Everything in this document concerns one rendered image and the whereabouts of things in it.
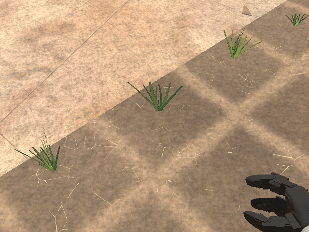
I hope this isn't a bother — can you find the robot right hand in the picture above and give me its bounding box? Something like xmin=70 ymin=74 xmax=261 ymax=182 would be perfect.
xmin=243 ymin=172 xmax=309 ymax=232

